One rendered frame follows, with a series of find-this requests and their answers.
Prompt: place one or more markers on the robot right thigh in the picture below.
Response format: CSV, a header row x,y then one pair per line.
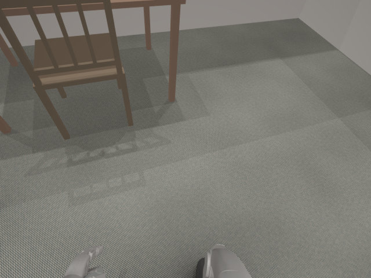
x,y
222,263

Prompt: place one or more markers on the chair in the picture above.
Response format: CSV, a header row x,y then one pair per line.
x,y
70,60

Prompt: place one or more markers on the robot left hand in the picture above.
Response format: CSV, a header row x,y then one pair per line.
x,y
80,264

